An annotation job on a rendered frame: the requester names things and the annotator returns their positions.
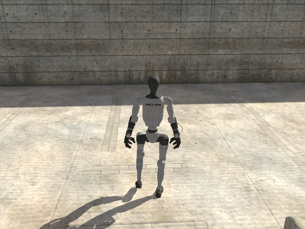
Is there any robot head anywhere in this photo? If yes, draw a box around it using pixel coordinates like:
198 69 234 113
145 75 161 99

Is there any robot left upper arm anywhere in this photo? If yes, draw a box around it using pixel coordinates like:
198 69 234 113
131 96 143 123

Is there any left robot forearm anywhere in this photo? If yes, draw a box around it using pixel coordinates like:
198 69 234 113
125 116 135 138

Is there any left robot foot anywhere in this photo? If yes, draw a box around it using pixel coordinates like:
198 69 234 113
135 181 142 188

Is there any robot right hand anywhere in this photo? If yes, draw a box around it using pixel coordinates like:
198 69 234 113
170 137 181 149

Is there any right robot forearm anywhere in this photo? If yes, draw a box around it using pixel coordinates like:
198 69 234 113
171 117 180 138

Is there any robot left hand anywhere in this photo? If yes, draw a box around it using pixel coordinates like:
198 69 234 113
124 136 135 148

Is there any robot right upper arm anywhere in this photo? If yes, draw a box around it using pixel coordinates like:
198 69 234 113
163 97 175 124

